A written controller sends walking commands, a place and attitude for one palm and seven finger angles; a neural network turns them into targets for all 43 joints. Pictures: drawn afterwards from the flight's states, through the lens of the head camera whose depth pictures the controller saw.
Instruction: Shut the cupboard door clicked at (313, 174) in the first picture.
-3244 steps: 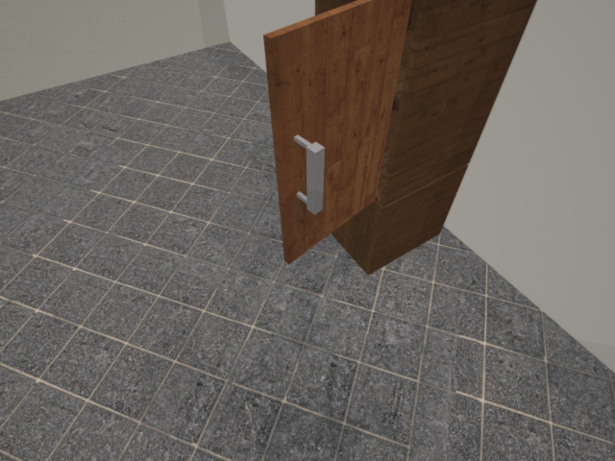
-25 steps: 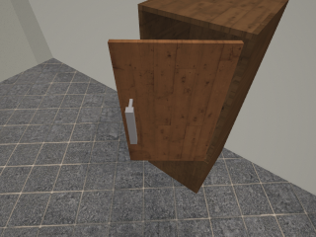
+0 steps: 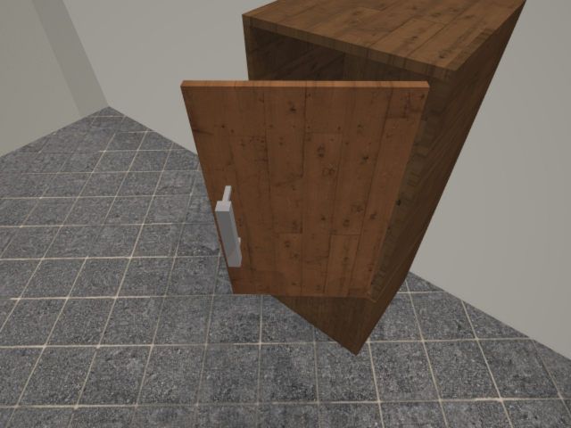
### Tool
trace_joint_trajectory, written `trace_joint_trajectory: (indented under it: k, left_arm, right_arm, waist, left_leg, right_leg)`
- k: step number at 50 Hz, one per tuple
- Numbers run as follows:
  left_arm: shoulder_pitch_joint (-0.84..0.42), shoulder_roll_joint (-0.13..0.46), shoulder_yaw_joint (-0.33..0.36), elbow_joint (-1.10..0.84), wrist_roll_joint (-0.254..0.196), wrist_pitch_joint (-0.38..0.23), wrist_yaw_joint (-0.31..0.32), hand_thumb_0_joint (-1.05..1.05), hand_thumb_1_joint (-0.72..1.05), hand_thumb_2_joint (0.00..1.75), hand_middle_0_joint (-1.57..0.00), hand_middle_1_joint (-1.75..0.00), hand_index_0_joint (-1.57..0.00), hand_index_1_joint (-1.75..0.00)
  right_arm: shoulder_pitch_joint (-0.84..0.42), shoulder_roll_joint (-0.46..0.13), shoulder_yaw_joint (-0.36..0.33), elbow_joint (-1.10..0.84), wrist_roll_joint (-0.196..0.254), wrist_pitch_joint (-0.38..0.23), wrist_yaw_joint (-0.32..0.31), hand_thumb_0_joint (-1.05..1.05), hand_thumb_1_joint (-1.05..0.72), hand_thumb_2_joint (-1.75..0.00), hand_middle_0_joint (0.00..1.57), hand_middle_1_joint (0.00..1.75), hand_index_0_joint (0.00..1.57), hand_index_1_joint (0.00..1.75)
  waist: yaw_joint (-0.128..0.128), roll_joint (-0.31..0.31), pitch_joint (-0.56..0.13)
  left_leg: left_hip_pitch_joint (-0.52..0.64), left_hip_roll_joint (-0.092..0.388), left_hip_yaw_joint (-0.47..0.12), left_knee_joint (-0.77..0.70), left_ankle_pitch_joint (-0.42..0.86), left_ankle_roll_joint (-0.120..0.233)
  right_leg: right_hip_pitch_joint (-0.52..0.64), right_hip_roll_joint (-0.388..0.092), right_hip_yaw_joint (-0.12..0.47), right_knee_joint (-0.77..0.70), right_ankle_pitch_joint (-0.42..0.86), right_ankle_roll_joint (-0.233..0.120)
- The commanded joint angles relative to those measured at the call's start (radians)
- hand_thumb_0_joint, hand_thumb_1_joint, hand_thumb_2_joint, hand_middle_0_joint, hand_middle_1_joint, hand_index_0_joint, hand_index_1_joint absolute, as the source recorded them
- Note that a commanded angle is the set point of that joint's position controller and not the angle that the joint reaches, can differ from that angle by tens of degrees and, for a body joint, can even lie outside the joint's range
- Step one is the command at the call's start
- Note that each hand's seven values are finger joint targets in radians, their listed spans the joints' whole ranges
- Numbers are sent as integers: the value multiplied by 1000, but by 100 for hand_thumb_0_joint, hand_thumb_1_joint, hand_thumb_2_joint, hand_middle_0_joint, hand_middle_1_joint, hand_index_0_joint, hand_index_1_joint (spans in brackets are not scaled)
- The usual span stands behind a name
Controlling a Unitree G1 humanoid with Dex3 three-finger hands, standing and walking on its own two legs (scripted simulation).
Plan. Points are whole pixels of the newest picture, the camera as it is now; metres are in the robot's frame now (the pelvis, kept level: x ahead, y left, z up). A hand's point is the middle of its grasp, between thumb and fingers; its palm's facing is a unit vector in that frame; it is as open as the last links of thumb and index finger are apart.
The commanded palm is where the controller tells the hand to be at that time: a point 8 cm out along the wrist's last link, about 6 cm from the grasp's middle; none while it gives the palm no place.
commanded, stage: come to a stop and stand still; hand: left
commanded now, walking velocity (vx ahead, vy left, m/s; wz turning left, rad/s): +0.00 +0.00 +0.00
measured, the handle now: (231, 227) +0.48 +0.14 -0.04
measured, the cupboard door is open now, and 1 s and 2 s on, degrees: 36 36 36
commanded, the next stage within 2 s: look again from close up in 0.74 s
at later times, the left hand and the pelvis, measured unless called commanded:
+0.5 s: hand out of the picture +0.11 +0.22 -0.15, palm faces -0.04 -0.94 -0.33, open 7.4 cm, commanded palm none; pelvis +0.03 -0.02 +0.00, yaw +0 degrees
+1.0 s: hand out of the picture +0.10 +0.23 -0.15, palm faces -0.02 -0.95 -0.32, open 7.4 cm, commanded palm none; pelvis +0.04 -0.01 +0.01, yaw +0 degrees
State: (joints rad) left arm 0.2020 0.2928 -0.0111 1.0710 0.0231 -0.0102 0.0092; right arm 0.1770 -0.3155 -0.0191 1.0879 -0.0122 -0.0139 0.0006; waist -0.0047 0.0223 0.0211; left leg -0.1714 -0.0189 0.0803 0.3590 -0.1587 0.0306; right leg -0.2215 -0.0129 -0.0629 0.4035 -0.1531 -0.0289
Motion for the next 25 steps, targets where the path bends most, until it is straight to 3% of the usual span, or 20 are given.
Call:
trace_joint_trajectory:
  k: [1, 25]
  left_arm:
    - [-47, 201, 41, -60, -4, -30, 12, 0, 90, 90, -20, -30, -20, -30]
    - [-104, 222, 40, -52, -10, -32, 11, 0, 90, 90, -20, -30, -20, -30]
  right_arm:
    - [-22, -163, -30, -42, 1, -26, -5, 0, -90, -90, 20, 30, 20, 30]
    - [-75, -187, -16, -24, 0, -27, -15, 0, -90, -90, 20, 30, 20, 30]
  waist:
    - [-1, -41, -17]
    - [5, -31, -67]
  left_leg:
    - [0, 134, -143, -85, -46, 6]
    - [65, 149, -131, -92, 83, -8]
  right_leg:
    - [13, -130, 168, -126, -78, -17]
    - [118, -136, 148, -138, 133, -9]
